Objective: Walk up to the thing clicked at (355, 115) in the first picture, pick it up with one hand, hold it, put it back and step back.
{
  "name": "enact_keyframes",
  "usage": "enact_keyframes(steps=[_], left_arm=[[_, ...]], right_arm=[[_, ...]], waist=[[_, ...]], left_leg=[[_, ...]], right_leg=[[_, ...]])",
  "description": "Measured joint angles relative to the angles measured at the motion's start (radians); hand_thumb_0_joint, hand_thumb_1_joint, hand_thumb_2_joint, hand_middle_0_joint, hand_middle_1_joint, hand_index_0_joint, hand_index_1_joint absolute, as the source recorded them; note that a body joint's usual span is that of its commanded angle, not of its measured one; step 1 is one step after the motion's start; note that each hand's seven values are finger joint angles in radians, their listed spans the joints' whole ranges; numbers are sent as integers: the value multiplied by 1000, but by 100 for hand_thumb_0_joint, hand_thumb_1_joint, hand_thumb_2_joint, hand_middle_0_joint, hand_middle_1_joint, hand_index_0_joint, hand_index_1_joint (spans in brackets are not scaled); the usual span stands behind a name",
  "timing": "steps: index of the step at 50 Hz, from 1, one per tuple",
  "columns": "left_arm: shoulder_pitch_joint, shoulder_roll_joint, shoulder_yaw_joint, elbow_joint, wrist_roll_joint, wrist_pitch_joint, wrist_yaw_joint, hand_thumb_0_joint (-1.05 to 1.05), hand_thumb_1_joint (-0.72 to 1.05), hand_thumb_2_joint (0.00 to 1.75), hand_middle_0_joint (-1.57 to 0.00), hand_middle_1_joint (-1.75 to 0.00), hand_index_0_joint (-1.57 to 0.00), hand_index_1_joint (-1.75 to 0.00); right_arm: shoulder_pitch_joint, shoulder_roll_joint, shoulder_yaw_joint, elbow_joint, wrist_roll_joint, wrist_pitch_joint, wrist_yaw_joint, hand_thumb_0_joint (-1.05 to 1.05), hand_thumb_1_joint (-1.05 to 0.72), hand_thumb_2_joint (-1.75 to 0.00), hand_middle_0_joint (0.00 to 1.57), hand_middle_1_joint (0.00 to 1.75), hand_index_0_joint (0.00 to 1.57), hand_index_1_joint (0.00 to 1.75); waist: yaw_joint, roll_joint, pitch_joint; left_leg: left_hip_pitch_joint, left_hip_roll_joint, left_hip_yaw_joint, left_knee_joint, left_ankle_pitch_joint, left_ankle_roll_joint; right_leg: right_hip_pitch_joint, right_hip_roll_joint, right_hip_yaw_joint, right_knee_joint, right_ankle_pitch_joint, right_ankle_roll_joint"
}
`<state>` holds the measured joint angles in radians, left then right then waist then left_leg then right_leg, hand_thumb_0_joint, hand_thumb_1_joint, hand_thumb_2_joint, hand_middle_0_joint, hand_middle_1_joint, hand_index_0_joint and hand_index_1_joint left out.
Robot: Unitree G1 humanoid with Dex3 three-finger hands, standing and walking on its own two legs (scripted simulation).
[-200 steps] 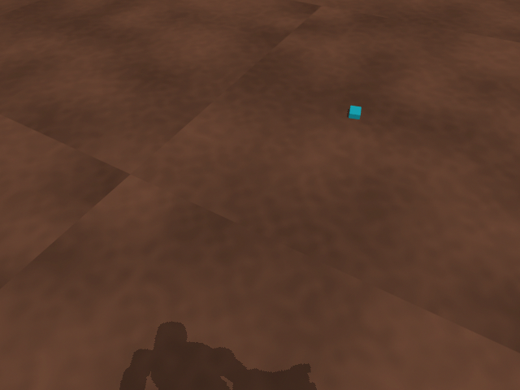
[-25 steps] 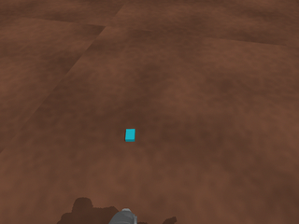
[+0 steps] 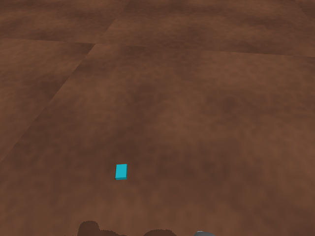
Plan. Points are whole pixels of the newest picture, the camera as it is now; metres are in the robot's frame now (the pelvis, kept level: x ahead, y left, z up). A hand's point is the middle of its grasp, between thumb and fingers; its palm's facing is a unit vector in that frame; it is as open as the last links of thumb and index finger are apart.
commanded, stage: walk up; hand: left
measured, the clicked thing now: (121, 171) +0.65 +0.28 -0.73
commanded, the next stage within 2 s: none
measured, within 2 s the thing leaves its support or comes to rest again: neither
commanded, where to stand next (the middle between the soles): +0.33 -0.01 m, yaw +2 degrees
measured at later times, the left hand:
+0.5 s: hand out of the picture +0.15 +0.25 -0.15, palm faces +0.05 -0.94 -0.35, open 7.4 cm
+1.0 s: hand (85, 192) +0.28 +0.25 -0.12, palm faces +0.04 -0.89 -0.45, open 7.4 cm
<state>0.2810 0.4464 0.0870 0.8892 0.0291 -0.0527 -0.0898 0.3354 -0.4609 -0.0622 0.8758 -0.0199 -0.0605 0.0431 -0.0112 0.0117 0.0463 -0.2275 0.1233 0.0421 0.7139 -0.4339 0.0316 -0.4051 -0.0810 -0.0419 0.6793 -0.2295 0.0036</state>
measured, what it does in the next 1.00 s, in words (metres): walks ahead: left foot, then right foot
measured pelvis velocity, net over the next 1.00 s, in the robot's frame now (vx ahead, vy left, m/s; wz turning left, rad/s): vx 0.24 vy -0.04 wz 0.08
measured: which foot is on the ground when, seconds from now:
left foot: up 0.00-0.40, down 0.42-0.78, up 0.80-1.00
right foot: down 0.00-0.44, up 0.46-0.74, down 0.76-1.00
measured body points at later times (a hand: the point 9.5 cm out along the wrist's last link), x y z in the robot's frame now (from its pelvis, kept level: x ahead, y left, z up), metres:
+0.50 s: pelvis +0.16 -0.01 +0.00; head +0.18 +0.00 +0.45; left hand +0.15 +0.30 -0.12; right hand +0.30 -0.32 -0.09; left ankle +0.23 +0.09 -0.72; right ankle +0.10 -0.13 -0.67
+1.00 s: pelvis +0.24 -0.04 +0.01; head +0.27 -0.06 +0.45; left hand +0.28 +0.29 -0.09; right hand +0.34 -0.35 -0.13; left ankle +0.26 +0.11 -0.69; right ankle +0.32 -0.16 -0.72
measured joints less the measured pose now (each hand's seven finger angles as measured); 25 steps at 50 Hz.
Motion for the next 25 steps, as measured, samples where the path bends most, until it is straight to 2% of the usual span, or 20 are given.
enact_keyframes(steps=[1,3,6,12,18,20,22,25], left_arm=[[-2,-4,0,-6,1,-10,8,0,90,90,-21,-30,-21,-30],[0,-15,-9,-18,-6,-21,20,0,90,90,-21,-30,-21,-30],[15,-40,-27,-19,-17,-24,34,0,90,90,-21,-30,-21,-30],[66,-42,-37,-21,-19,-28,45,0,90,90,-21,-30,-21,-30],[103,-32,-44,-29,-18,-22,47,0,90,90,-21,-30,-21,-30],[114,-28,-48,-30,-19,-15,48,0,90,90,-21,-30,-21,-30],[115,-24,-52,-26,-23,-8,53,0,90,90,-21,-30,-21,-30],[86,-38,-62,-6,-26,14,62,1,90,90,-21,-30,-21,-30]], right_arm=[[-4,-1,-2,13,2,10,-6,1,-90,-90,21,30,20,30],[-22,1,0,39,5,27,-15,1,-90,-90,21,30,20,30],[-43,0,6,51,18,21,-11,1,-90,-90,20,30,20,30],[-72,34,10,29,5,19,17,1,-90,-90,20,30,20,30],[-105,60,9,9,0,26,35,1,-90,-90,20,30,20,30],[-111,63,7,-2,1,20,37,1,-90,-90,20,30,20,30],[-122,66,2,-17,-4,6,30,1,-90,-90,21,30,20,30],[-123,69,1,-48,10,-7,17,0,-90,-90,21,30,20,30]], waist=[[5,15,2],[26,23,8],[42,47,17],[58,34,27],[71,3,39],[70,-10,35],[64,-41,41],[41,-44,49]], left_leg=[[-39,-10,-34,103,-28,8],[-123,-65,-70,290,-36,9],[-215,-93,-62,359,36,5],[-286,-81,-29,151,136,-16],[-234,-70,4,-60,234,-3],[-181,-82,22,-123,245,8],[-152,-111,39,-127,274,13],[-137,-116,37,-83,222,19]], right_leg=[[0,9,-14,29,-27,-1],[19,11,-21,32,-54,-10],[90,24,-40,-50,-44,-23],[203,44,-72,-166,-48,-39],[275,50,-98,-155,-123,-27],[282,42,-104,-109,-174,-18],[251,7,-89,21,-231,-20],[115,38,-6,325,-256,-36]])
